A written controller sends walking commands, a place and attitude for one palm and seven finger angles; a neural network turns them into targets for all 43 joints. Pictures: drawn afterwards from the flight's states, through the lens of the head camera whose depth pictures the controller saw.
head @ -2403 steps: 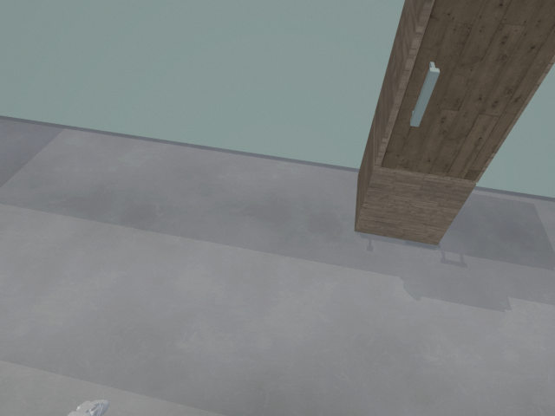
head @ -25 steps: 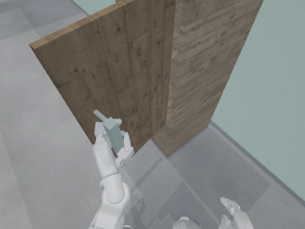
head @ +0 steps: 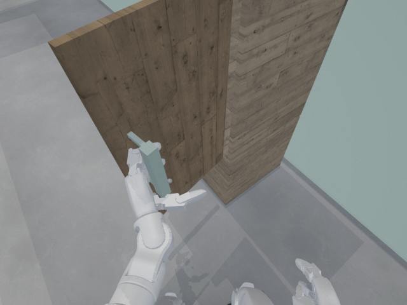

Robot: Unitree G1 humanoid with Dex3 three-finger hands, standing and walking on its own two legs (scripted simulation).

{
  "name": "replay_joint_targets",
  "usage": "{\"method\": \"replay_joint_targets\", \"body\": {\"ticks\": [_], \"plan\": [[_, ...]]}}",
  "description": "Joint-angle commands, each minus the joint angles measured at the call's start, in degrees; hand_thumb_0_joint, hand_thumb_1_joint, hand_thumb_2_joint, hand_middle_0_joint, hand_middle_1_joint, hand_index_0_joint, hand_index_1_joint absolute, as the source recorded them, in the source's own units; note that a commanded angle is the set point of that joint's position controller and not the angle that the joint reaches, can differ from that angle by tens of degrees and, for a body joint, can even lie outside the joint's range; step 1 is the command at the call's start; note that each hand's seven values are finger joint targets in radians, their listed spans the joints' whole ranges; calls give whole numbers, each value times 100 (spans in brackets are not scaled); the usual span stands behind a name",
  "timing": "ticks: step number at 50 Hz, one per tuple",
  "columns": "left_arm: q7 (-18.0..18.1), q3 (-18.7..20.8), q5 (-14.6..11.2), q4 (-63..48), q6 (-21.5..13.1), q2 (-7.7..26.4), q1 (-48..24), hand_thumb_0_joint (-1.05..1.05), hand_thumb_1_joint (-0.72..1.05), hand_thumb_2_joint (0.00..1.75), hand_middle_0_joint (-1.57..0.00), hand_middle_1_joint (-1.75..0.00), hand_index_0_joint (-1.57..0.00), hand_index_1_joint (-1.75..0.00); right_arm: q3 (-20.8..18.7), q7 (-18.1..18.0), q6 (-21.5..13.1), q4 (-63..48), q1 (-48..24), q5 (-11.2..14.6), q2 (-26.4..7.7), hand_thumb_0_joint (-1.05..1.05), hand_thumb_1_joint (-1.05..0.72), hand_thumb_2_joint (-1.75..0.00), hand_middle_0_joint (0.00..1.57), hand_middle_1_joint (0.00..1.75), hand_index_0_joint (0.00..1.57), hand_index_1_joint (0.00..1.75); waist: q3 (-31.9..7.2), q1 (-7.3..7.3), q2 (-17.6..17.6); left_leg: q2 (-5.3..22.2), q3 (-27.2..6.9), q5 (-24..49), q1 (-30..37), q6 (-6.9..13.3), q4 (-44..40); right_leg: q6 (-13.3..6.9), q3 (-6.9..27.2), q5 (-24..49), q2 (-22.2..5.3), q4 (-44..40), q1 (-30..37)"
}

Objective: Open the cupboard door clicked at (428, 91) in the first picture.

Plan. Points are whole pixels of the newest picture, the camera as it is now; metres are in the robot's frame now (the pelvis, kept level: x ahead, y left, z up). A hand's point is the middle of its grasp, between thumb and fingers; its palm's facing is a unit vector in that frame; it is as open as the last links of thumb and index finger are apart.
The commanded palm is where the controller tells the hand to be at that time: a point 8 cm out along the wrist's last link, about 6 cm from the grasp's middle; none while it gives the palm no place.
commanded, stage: open thumb and fingers to let go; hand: left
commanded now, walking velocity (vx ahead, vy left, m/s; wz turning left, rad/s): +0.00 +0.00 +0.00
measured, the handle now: (149, 166) +0.38 +0.13 +0.04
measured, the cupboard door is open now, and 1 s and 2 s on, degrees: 100 100 100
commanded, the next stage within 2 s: slide the hand sideways off the handle in 0.28 s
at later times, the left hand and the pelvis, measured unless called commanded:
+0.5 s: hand (166, 189) +0.33 +0.09 +0.04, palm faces +0.12 -0.99 -0.09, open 16.0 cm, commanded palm +0.30 +0.12 +0.04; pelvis -0.01 +0.02 +0.00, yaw +0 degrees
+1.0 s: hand (156, 210) +0.29 +0.10 +0.04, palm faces -0.09 -1.00 -0.01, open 16.5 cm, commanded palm +0.26 +0.16 +0.04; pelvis +0.01 +0.04 -0.01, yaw -1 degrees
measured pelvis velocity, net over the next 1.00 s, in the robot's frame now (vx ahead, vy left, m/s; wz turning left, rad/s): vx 0.01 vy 0.04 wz -0.02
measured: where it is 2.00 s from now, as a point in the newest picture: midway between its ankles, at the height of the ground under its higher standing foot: outside the picture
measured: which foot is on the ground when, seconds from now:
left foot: down 0.00-1.00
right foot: down 0.00-1.00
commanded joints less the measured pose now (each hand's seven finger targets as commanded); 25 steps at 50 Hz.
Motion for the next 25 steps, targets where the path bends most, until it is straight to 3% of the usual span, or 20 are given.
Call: {"method": "replay_joint_targets", "body": {"ticks": [1, 4, 8, 11, 12, 13, 17, 19, 20, 21, 23, 24, 25], "plan": [[19, -48, 64, -1056, -395, -50, -1494, 0, -50, 30, -25, -90, -25, -90, -136, -55, -280, -807, -297, -14, -491, 0, -90, -90, 20, 30, 20, 30, -1593, -101, -695, -211, 12, 685, -353, 164, -616, 379, 1085, 247, -212, -1246, 2166], [58, -148, 129, -1114, -441, -135, -1569, 0, -50, 30, -22, -75, -22, -75, -149, -35, -276, -807, -268, -22, -501, 0, -90, -90, 20, 30, 20, 30, -1717, -98, -514, -202, 24, 789, -236, 171, -642, 344, 956, 388, -162, -1138, 2094], [129, -232, 191, -929, -434, -222, -1726, 0, -50, 30, -19, -55, -19, -55, -158, -9, -279, -789, -238, -37, -533, 0, -90, -90, 20, 30, 20, 30, -1625, -152, -568, -177, 2, 773, -183, 175, -690, 332, 773, 401, -96, -1035, 1886], [195, -245, 231, -925, -435, -268, -1765, 0, -50, 30, -17, -40, -17, -40, -161, 2, -272, -789, -228, -51, -524, 0, -90, -90, 20, 30, 20, 30, -1705, -108, -411, -173, 19, 848, -97, 165, -714, 304, 709, 487, -62, -973, 1850], [224, -208, 258, -925, -425, -217, -1761, 0, -50, 30, -16, -35, -16, -35, -168, -2, -264, -801, -215, -50, -544, 0, -90, -90, 20, 30, 20, 30, -1752, -110, -604, -162, -13, 890, -98, 171, -717, 300, 667, 522, -47, -956, 1863], [256, -259, 288, -916, -423, -264, -1801, 0, -50, 30, -15, -30, -15, -30, -166, -4, -260, -794, -231, -57, -525, 0, -90, -90, 20, 30, 20, 30, -1742, -117, -493, -154, 1, 904, -66, 166, -726, 299, 659, 548, -46, -927, 1823], [326, -144, 272, -894, -375, -227, -1691, 0, -50, 30, -15, -30, -15, -30, -157, -16, -248, -799, -237, -63, -518, 0, -90, -90, 20, 30, 20, 30, -1759, -76, -672, -152, -17, 964, -88, 156, -733, 298, 629, 607, -23, -919, 1877], [322, -302, 248, -928, -369, -393, -1840, 0, -50, 30, -15, -30, -15, -30, -129, -2, -248, -783, -258, -58, -501, 0, -90, -90, 20, 30, 20, 30, -1625, -110, -553, -158, -14, 881, -84, 150, -763, 297, 597, 496, -30, -918, 1772], [-835, -1385, 888, -940, -513, 75, -1582, 0, -50, 30, -15, -30, -15, -30, -128, -13, -245, -649, 67, -50, -670, 0, -90, -90, 20, 30, 20, 30, -1499, -492, -823, -114, 14, 899, -4, 243, -600, 297, 720, 982, -55, -808, 1707], [-1423, -871, 689, -1205, -730, 564, -1863, 0, -50, 30, -15, -30, -15, -30, -156, -44, -275, -791, 129, 27, -683, 0, -90, -90, 20, 30, 20, 30, -1777, -361, -695, -147, -3, 963, -82, 273, -568, 268, 761, 1202, -109, -729, 1915], [-2369, -1037, 431, -1545, -910, 638, -1963, 0, -50, 30, -15, -30, -15, -30, -145, -75, -324, -919, 128, 119, -700, 0, -90, -90, 20, 30, 20, 30, -1923, -312, -211, -161, -14, 1030, 105, 260, -578, 229, 769, 1294, -116, -617, 1932], [-2831, -1242, 182, -1455, -881, 485, -1944, 0, -50, 30, -15, -30, -15, -30, -124, -83, -380, -970, 136, 194, -712, 0, -90, -90, 20, 30, 20, 30, -1761, -409, -163, -168, -34, 915, 149, 274, -580, 237, 761, 1174, -105, -666, 1837], [-3192, -1160, -175, -1443, -816, 453, -1824, 0, -50, 30, -15, -30, -15, -30, -104, -96, -426, -1045, 160, 285, -728, 0, -90, -90, 20, 30, 20, 30, -1667, -377, -180, -168, -72, 869, 188, 265, -645, 228, 720, 1040, -77, -723, 1822]]}}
